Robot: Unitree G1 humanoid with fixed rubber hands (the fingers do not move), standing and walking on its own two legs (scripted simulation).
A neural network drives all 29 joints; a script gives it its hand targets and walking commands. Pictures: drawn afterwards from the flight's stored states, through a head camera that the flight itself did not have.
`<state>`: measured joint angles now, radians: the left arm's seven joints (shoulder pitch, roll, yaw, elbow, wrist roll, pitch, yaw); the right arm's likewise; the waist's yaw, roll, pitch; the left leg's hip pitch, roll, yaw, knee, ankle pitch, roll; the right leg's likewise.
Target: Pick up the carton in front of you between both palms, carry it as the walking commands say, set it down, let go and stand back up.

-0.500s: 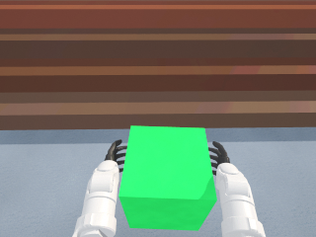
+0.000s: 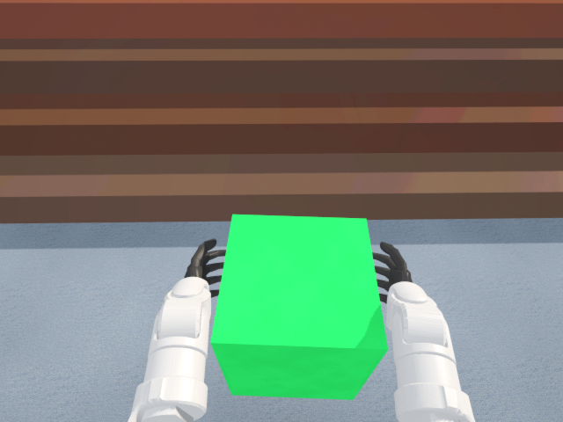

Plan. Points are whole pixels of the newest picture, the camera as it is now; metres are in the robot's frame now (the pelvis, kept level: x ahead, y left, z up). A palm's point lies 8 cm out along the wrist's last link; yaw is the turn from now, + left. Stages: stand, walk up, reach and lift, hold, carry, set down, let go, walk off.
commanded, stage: reach and lift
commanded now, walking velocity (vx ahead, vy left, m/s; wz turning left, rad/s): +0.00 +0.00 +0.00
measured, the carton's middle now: (295, 311) +0.30 +0.00 -0.04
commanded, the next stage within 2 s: hold in 0.38 s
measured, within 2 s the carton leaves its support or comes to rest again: neither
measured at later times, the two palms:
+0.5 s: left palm (194, 281) +0.29 +0.15 +0.05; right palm (402, 286) +0.29 -0.15 +0.05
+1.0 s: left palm (193, 276) +0.29 +0.15 +0.06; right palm (403, 281) +0.29 -0.15 +0.06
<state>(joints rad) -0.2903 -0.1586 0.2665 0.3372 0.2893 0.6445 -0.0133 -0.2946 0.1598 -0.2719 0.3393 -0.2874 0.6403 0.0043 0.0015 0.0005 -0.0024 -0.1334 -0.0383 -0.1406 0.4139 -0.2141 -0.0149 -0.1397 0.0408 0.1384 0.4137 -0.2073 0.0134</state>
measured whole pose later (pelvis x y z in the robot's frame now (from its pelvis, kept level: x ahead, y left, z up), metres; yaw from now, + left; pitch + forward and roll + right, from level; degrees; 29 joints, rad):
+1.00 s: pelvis +0.00 +0.00 +0.00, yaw +0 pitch -2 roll +0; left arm -0.27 -0.15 0.22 0.20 0.26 0.78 -0.01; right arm -0.27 0.15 -0.23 0.20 -0.26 0.78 0.00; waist 0.00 0.00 -0.08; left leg -0.19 -0.01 -0.08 0.49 -0.34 -0.01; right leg -0.20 0.01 0.07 0.49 -0.34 0.01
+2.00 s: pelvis +0.51 +0.02 -0.02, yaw +0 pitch +3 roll -1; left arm -0.19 -0.14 0.11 -0.44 0.10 1.25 0.10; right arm -0.21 0.14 -0.13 -0.41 -0.09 1.24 -0.10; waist -0.02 0.01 -0.08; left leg 0.13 0.02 0.16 0.24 -0.43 0.01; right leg -0.58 -0.05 -0.22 0.51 -0.02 -0.03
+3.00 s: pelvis +1.18 -0.03 +0.02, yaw +0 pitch +5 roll -4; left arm -0.84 -0.05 0.25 -0.04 0.10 1.29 0.14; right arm -0.79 0.01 -0.34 -0.09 -0.02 1.29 -0.13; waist 0.04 0.01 0.12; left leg -0.04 0.12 0.08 0.52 -0.15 0.07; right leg -1.01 0.02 -0.19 1.26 -0.36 -0.13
